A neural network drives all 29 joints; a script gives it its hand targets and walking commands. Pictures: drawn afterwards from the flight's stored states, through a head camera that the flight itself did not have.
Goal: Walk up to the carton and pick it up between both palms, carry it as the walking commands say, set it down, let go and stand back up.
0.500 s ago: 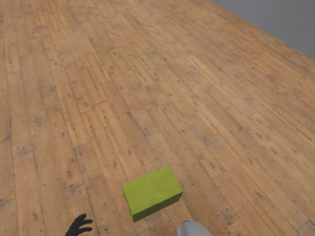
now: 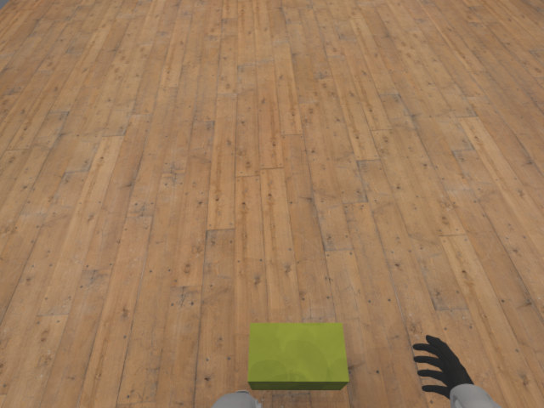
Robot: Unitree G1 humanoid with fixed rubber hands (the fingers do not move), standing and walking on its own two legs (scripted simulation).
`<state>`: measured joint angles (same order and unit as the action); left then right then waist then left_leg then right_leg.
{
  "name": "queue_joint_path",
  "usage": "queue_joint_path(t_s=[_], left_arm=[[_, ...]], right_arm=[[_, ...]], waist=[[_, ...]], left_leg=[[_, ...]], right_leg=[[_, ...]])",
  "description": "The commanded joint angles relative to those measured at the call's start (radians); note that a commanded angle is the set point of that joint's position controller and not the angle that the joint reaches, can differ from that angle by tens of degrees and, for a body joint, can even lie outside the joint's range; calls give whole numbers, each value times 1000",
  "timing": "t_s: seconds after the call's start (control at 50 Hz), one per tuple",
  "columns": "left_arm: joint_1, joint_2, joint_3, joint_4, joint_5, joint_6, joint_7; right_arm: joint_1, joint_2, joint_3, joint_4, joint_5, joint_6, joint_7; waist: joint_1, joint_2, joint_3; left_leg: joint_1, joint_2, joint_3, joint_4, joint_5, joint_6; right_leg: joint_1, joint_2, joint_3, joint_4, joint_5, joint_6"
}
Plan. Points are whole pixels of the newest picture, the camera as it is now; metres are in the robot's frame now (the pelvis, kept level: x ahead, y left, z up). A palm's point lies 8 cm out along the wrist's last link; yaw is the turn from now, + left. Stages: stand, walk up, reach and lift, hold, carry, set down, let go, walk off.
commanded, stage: walk up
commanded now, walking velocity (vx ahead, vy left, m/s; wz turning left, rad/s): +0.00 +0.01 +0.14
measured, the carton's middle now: (296, 357) +0.34 -0.01 -0.69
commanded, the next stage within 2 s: stand in 1.82 s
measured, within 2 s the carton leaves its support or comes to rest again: neither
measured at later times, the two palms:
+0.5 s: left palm out of the picture +0.05 +0.27 -0.13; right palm out of the picture +0.03 -0.24 -0.15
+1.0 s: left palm out of the picture -0.10 +0.18 -0.13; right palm out of the picture -0.03 -0.26 -0.16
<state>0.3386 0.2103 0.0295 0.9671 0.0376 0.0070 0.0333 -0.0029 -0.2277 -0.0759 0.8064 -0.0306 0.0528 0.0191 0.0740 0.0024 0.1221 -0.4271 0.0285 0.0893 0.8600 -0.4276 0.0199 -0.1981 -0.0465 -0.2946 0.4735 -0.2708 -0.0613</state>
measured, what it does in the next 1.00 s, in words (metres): steps on the spot: left foot, then right foot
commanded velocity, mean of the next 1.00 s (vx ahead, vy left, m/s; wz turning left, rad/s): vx -0.10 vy -0.01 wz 0.08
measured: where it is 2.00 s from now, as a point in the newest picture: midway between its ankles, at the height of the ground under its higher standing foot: outside the picture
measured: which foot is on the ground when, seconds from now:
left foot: up 0.00-0.10, down 0.12-0.56, up 0.58-0.96, down 0.98-1.00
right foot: down 0.00-0.16, up 0.18-0.54, down 0.56-1.00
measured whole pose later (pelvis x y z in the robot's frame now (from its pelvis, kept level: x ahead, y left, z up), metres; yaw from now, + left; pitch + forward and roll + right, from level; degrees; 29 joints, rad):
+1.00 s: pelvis -0.08 -0.03 +0.00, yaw +4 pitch -2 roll -1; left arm 0.30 0.08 0.01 1.09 0.01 -0.01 0.05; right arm 0.20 -0.19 -0.06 1.11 -0.01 0.05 -0.05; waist 0.00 0.10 0.04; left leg -0.09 0.04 -0.03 0.45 -0.32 -0.02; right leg -0.15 0.05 -0.10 0.44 -0.25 -0.06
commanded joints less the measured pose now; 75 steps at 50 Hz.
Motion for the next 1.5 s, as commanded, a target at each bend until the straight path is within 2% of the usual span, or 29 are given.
queue_joint_path(t_s=[0.0,0.06,0.08,0.1,0.12,0.14,0.16,0.18,0.24,0.3,0.34,0.46,0.5,0.52,0.54,0.56,0.6,0.62,0.66,0.7,0.72,0.74,0.78,0.86,0.96,1.0,1.04,1.12,1.48], left_arm=[[90,156,29,-35,2,-15,-9],[67,137,25,-32,1,-7,-18],[67,133,24,-34,-3,-5,-21],[87,123,28,-39,-10,-5,-22],[119,100,26,-41,-24,2,-18],[97,78,27,-54,-30,21,-15],[44,62,31,-65,-32,41,-10],[1,64,38,-64,-24,51,-10],[17,44,44,-32,-8,69,-6],[-12,46,46,-10,-6,76,2],[-48,57,49,-8,-6,80,5],[-54,94,48,-10,-39,80,-1],[22,73,38,30,-48,55,-3],[30,124,42,31,-32,40,0],[-15,208,57,12,-26,31,1],[-76,207,51,-23,-17,21,-7],[-132,139,35,-19,-14,6,4],[-149,106,22,-14,-16,0,10],[-147,121,24,-16,-23,-7,17],[-106,114,22,-3,-31,-9,15],[-81,50,0,21,-25,-14,15],[-85,40,-4,38,-30,-15,17],[-57,57,5,54,-27,-22,18],[-10,48,10,82,-20,-29,23],[-33,13,2,95,-30,-26,12],[-4,1,-6,119,-30,-25,2],[-35,8,-13,131,-28,-29,1],[-41,6,-20,184,-21,-24,2],[-38,-1,-26,198,-25,-4,7]], right_arm=[[41,-18,-2,-32,10,4,8],[42,-7,3,-8,13,-7,8],[61,-27,0,3,10,-16,5],[96,-87,-17,15,5,-25,-3],[98,-129,-27,18,5,-27,-9],[155,-157,-35,27,9,-23,-20],[198,-137,-26,52,16,-22,-34],[154,-120,-27,54,16,-26,-37],[66,-114,-30,43,10,-9,-51],[59,-102,-22,52,-1,-19,-54],[98,-111,-21,74,-6,-31,-60],[164,-137,-27,111,-21,-26,-62],[152,-127,-25,125,-6,-11,-52],[176,-97,-20,129,5,-4,-44],[180,-37,-12,117,24,1,-48],[210,-44,-16,158,28,18,-58],[172,-80,-19,184,-5,28,-32],[182,-64,-22,197,-13,25,-22],[221,-52,-32,220,-3,34,-20],[237,-51,-26,234,5,29,-25],[258,-17,-2,248,6,25,-25],[260,-12,4,255,14,22,-23],[222,-23,2,256,16,25,-35],[210,-30,3,258,24,9,-68],[334,-2,17,325,23,-26,-70],[318,-25,20,336,27,-37,-66],[264,-4,37,342,25,-41,-58],[277,11,46,359,27,-49,-63],[338,10,56,379,23,-77,-66]], waist=[[-39,-98,-152],[-63,-87,-135],[-77,-54,-147],[-78,25,-189],[-71,132,-217],[-107,209,-213],[-136,166,-210],[-123,144,-148],[-81,148,-97],[-84,148,-130],[-96,110,-144],[-93,161,-195],[-51,134,-221],[-56,-1,-206],[-60,-325,-173],[-51,-235,-142],[-60,-102,-112],[-71,-102,-111],[-88,-149,-88],[-88,-185,-87],[-88,-156,-133],[-82,-176,-90],[-60,-207,-49],[-62,-207,3],[-98,-84,-54],[-63,2,-60],[-72,67,-43],[-79,25,-48],[-69,38,10]], left_leg=[[41,20,-33,-121,26,8],[200,-6,-7,-368,203,19],[296,7,-27,-451,340,25],[413,94,-107,-429,615,44],[504,204,-179,-389,1010,91],[522,351,-291,-408,1315,199],[450,392,-262,-425,1316,277],[392,383,-268,-445,1289,285],[279,301,-193,-478,1088,263],[240,284,-209,-516,924,241],[258,312,-270,-529,860,240],[282,341,-358,-529,710,180],[207,254,-253,-459,551,115],[129,147,-167,-344,376,51],[-91,-17,-23,-101,-56,-25],[-57,-35,-66,71,-202,-29],[-2,5,-153,213,-57,-36],[-5,5,-160,203,43,-29],[-65,-10,-148,258,23,-34],[-35,-14,-140,244,22,-41],[17,15,-152,132,104,-37],[36,18,-148,51,131,-33],[51,3,-133,-61,112,-35],[137,-3,-106,-241,-7,-30],[398,58,-150,-534,313,-11],[406,111,-184,-531,360,12],[336,72,-145,-514,325,2],[342,80,-141,-544,326,3],[224,101,-198,-632,279,28]], right_leg=[[187,-388,355,-166,673,-108],[120,-289,250,-84,597,-46],[73,-251,217,-40,531,-22],[4,-181,168,55,438,6],[-103,-99,135,154,160,41],[-205,-15,148,325,-329,65],[-175,-12,212,449,-392,66],[-216,-2,229,540,-401,76],[-232,37,282,679,-345,100],[-211,41,312,705,-280,114],[-215,32,323,641,-268,119],[-106,24,350,279,-233,95],[62,40,300,-10,-64,70],[133,-65,398,-177,53,42],[169,-306,659,-231,393,-53],[7,-392,670,-230,500,-140],[-78,-312,574,-231,299,-117],[-43,-249,541,-246,170,-71],[48,-214,471,-154,532,-13],[61,-186,437,-131,609,6],[73,-167,442,-207,284,23],[65,-149,452,-250,134,41],[69,-146,494,-269,65,27],[56,-196,544,-266,278,-27],[-8,-128,445,-203,272,-3],[-20,-76,403,-197,162,-2],[47,-49,357,-214,210,14],[54,-54,348,-193,209,13],[78,-38,326,-129,116,40]])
